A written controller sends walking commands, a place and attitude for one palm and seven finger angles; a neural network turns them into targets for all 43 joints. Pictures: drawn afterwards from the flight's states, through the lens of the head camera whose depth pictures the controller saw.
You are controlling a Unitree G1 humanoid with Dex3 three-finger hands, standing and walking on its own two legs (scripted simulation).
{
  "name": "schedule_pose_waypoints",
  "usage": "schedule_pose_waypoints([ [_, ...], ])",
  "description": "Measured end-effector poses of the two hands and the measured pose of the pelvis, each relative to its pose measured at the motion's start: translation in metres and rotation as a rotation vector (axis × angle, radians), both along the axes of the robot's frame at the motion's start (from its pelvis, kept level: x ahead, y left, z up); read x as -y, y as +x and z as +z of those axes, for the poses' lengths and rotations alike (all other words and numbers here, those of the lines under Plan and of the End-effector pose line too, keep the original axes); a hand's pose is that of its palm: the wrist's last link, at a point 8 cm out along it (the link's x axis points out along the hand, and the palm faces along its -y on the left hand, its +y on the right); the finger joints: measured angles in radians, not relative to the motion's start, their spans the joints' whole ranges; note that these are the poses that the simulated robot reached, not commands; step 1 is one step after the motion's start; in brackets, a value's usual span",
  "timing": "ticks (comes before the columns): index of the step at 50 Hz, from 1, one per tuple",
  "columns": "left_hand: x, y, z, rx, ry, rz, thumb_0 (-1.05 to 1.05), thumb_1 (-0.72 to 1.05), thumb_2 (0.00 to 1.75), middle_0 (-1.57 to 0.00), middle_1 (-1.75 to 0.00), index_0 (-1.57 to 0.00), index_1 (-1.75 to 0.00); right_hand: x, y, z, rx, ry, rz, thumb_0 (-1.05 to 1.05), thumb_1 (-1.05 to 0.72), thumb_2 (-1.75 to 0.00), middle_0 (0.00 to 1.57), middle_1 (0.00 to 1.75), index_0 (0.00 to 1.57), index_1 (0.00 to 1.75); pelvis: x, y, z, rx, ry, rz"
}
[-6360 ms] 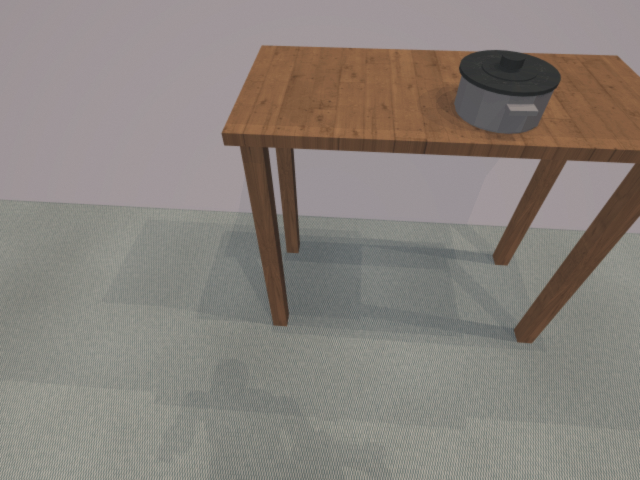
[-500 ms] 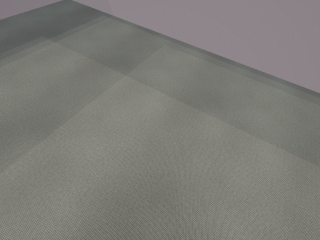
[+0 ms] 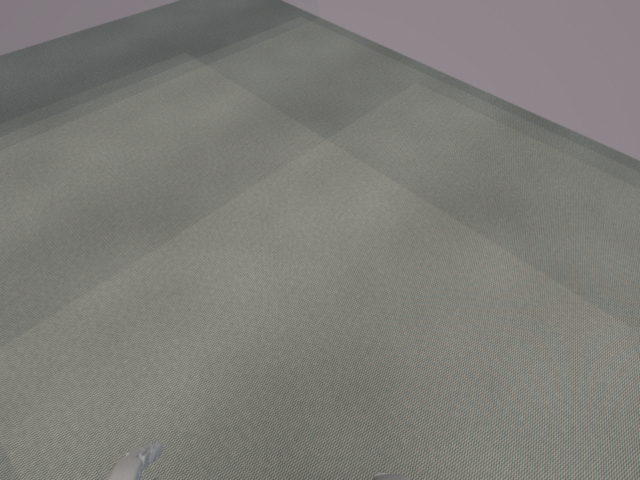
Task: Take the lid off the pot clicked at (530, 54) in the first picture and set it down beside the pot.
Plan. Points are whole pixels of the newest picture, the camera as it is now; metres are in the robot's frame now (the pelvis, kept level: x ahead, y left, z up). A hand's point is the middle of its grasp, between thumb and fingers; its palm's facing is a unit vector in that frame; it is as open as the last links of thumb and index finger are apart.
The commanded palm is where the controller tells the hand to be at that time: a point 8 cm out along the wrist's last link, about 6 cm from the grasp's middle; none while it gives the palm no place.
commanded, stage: turn to face it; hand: left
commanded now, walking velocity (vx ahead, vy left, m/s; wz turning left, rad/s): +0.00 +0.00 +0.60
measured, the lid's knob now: out of the picture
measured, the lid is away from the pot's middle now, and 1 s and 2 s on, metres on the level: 0.01 0.01 0.01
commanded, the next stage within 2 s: none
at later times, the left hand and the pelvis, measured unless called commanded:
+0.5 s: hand out of the picture -0.01 +0.13 -0.15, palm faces +0.33 -0.90 -0.29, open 7.4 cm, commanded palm none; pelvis +0.01 -0.07 +0.00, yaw +19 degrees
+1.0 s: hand out of the picture -0.04 +0.23 -0.17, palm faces +0.62 -0.75 -0.23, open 7.4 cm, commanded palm none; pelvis +0.01 +0.00 +0.00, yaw +36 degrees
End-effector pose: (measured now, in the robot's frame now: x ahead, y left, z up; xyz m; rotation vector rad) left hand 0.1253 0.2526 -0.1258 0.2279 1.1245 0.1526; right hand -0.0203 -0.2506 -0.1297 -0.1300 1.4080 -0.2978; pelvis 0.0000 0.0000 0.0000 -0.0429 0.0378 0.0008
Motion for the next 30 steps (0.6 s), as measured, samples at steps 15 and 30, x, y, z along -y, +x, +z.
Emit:
schedule_pose_waypoints([
  [15, 0.055, -0.095, 0.018, -0.067, 0.072, 0.208, 0.01, 0.90, 0.90, -0.20, -0.30, -0.21, -0.30, 0.086, 0.109, -0.014, 0.130, 0.025, 0.247, 0.00, -0.91, -0.90, 0.20, 0.30, 0.20, 0.30, 0.070, -0.002, 0.000, 0.016, 0.079, 0.179],
  [30, 0.091, -0.206, -0.001, -0.211, -0.028, 0.482, 0.01, 0.90, 0.90, -0.21, -0.30, -0.21, -0.30, 0.011, 0.231, -0.016, 0.181, 0.077, 0.580, 0.00, -0.91, -0.90, 0.20, 0.30, 0.20, 0.30, 0.060, 0.007, -0.007, 0.015, 0.095, 0.394],
])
